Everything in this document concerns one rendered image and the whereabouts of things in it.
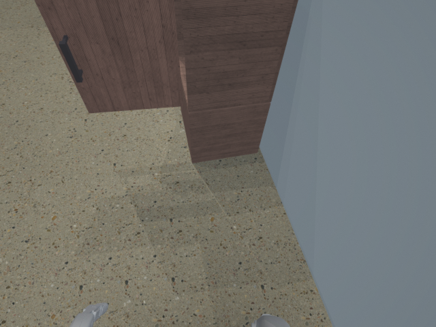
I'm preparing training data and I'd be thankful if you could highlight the handle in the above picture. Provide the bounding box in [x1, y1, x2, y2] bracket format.
[59, 35, 83, 82]

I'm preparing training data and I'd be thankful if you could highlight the cupboard door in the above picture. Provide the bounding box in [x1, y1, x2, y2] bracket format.
[35, 0, 183, 113]

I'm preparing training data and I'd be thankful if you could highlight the robot left hand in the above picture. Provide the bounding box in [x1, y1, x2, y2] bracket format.
[69, 302, 108, 327]

